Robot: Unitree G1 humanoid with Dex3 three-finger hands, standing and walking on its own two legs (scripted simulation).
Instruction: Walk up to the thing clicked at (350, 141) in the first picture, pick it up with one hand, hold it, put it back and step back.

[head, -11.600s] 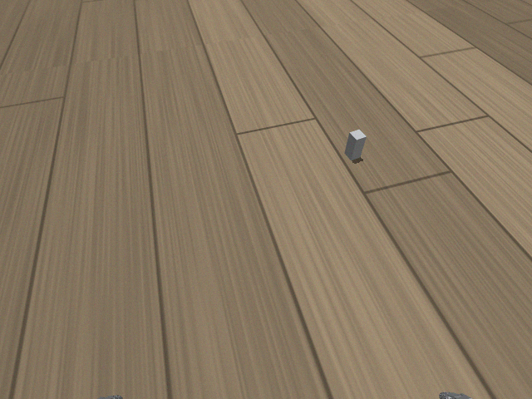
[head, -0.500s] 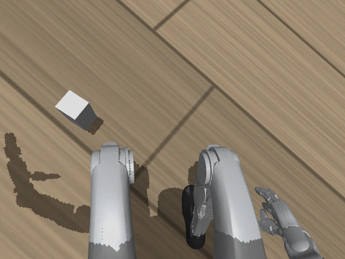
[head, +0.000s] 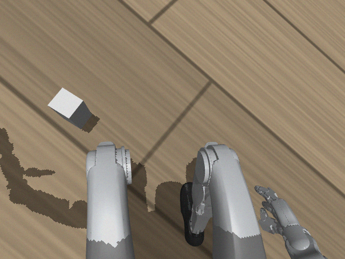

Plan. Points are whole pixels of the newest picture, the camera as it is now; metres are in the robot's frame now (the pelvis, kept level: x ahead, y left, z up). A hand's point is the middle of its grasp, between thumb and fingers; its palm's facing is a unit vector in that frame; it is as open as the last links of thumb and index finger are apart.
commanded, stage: go down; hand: left
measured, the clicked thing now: (72, 110) +0.44 +0.30 -0.28
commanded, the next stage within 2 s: none
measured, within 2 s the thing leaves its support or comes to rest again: neither
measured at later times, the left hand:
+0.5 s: hand out of the picture +0.33 +0.50 +0.04, palm faces +0.41 -0.91 -0.04, open 17.1 cm
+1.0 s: hand out of the picture +0.33 +0.49 +0.03, palm faces +0.39 -0.92 -0.04, open 17.2 cm
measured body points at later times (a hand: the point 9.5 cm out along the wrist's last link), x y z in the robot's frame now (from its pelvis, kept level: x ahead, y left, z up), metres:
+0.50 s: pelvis +0.00 +0.00 +0.00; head +0.21 +0.10 +0.39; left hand +0.30 +0.54 +0.04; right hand +0.19 -0.26 -0.09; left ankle +0.09 +0.13 -0.32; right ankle +0.10 -0.12 -0.32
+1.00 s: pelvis +0.00 +0.00 +0.00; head +0.21 +0.10 +0.38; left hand +0.30 +0.54 +0.04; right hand +0.18 -0.27 -0.10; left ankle +0.09 +0.13 -0.32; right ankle +0.10 -0.12 -0.32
